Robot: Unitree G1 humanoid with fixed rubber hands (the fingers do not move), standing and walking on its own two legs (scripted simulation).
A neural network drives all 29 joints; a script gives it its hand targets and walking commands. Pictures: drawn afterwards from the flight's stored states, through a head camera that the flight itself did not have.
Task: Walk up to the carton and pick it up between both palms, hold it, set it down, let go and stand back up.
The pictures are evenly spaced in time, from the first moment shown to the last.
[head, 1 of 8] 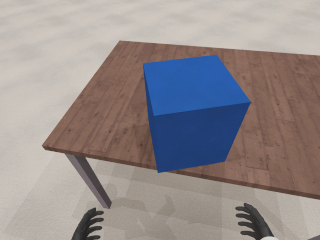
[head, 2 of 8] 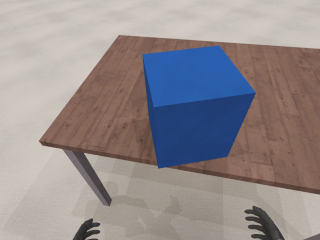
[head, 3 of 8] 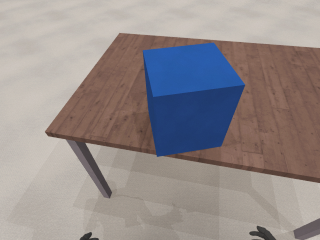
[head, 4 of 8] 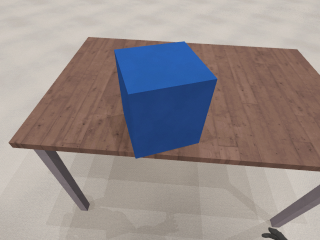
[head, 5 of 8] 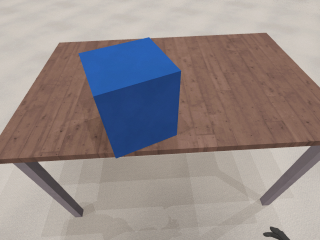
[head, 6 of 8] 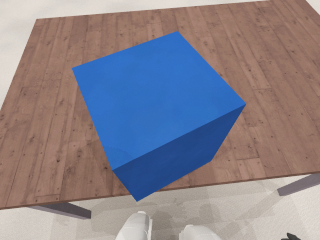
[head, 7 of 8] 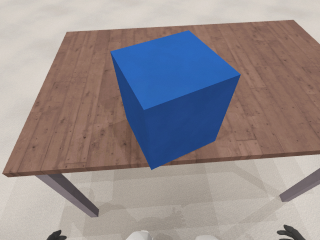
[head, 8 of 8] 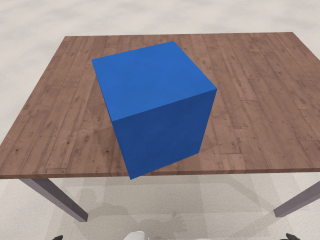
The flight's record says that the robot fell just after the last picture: no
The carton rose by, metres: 0.00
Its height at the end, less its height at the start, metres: +0.00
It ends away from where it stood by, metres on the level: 0.00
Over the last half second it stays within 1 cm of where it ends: yes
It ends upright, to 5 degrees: yes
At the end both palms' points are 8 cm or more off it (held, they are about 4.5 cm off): yes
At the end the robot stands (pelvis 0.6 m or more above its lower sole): yes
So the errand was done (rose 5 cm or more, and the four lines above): no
